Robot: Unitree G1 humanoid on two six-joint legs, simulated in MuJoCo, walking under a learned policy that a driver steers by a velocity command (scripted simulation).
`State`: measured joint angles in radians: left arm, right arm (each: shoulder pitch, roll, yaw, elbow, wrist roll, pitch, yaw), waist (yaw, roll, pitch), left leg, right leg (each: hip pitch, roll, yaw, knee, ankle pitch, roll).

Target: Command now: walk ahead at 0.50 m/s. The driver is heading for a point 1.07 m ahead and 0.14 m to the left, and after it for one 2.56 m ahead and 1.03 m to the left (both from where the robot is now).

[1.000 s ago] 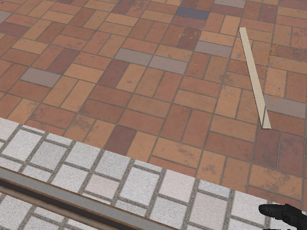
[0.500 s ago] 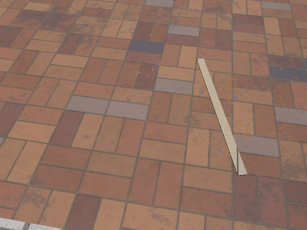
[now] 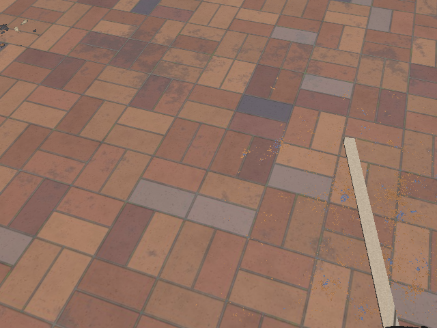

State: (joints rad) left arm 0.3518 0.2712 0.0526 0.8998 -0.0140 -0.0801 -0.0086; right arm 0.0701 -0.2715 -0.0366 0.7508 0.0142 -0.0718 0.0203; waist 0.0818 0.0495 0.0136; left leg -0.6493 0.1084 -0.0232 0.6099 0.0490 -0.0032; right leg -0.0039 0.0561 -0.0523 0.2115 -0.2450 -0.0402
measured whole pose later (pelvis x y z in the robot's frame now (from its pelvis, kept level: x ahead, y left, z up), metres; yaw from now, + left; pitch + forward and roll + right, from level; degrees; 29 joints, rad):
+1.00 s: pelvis +0.56 +0.00 +0.00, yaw +0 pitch +1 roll -2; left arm 0.34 0.26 0.06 0.91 0.00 -0.08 -0.01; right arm 0.11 -0.29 -0.06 0.81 0.01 -0.07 0.00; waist 0.06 0.04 0.01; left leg -0.68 0.14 -0.04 0.76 -0.02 -0.01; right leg -0.07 0.07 -0.05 0.22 -0.18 -0.06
